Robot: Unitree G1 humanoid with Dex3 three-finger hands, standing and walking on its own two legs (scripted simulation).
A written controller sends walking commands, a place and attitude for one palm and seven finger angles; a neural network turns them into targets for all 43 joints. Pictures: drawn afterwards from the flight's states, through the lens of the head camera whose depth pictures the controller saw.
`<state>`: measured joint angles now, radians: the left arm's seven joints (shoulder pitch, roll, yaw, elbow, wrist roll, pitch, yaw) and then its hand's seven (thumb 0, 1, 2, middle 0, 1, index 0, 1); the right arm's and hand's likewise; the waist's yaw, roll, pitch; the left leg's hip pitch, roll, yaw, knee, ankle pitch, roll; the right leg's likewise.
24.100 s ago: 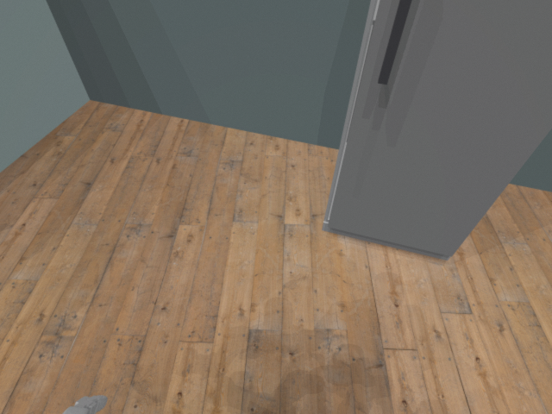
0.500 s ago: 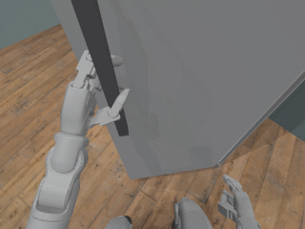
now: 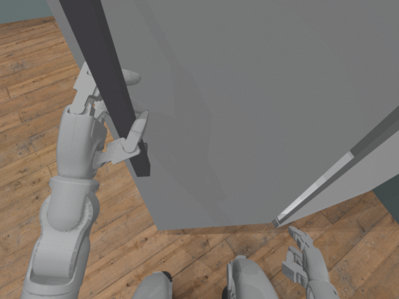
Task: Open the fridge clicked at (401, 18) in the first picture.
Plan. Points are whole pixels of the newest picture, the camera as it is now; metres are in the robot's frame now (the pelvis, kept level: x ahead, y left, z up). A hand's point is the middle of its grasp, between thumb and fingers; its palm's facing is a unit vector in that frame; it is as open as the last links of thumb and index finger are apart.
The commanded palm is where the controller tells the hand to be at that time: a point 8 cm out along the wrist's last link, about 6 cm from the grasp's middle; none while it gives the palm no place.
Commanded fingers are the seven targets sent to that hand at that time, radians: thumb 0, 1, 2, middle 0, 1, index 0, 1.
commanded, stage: walk backward, drawing the door open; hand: left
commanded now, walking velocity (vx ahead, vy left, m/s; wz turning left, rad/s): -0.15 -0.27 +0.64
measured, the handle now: (119, 87) +0.35 +0.13 +0.24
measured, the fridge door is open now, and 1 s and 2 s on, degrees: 74 81 75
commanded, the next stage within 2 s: stop walking and hold the door back in 0.10 s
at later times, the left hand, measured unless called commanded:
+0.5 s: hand (152, 187) +0.23 +0.07 +0.20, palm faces +0.46 -0.87 -0.18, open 6.4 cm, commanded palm +0.22 +0.13 +0.18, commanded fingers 0.00 0.90 0.90 -0.45 -1.40 -0.45 -1.40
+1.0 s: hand (147, 161) +0.27 +0.08 +0.20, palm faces +0.43 -0.88 -0.21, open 5.7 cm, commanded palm +0.22 +0.14 +0.18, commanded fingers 0.00 0.90 0.90 -0.45 -1.40 -0.45 -1.40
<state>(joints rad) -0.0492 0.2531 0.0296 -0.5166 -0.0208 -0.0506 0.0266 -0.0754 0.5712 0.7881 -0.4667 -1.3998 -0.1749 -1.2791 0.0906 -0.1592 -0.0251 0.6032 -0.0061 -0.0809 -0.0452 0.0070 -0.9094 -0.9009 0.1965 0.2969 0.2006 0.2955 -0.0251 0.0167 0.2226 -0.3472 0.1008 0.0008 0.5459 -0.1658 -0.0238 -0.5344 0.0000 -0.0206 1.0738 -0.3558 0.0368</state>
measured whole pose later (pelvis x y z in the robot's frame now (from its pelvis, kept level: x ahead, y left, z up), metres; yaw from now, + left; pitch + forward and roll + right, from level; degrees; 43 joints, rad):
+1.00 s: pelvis -0.14 -0.20 +0.01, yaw +16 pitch -3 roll +4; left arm -0.90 0.36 0.23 1.02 -0.02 -0.14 0.03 -0.09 0.63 0.81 -0.45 -1.40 -0.41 -1.40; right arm 0.32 -0.29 -0.01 0.81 0.03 -0.08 -0.11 0.01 -0.91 -0.90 0.20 0.30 0.20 0.30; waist -0.08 0.02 0.08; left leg -0.43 0.01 0.05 0.94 -0.39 -0.02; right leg -0.29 -0.07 -0.04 0.53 -0.19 -0.03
